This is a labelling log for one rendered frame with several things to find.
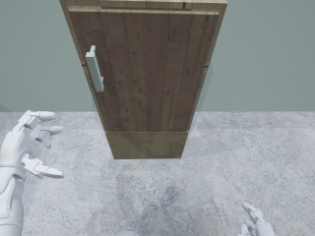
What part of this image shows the cupboard door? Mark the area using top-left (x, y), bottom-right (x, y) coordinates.
top-left (68, 8), bottom-right (219, 133)

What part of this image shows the robot right hand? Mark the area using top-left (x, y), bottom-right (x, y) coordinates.
top-left (238, 202), bottom-right (276, 236)

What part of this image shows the handle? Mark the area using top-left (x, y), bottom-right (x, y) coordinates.
top-left (86, 45), bottom-right (104, 91)

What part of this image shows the robot left forearm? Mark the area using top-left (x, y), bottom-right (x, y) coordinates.
top-left (0, 166), bottom-right (27, 236)

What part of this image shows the robot left hand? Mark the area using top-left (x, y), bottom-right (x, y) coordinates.
top-left (0, 110), bottom-right (65, 179)

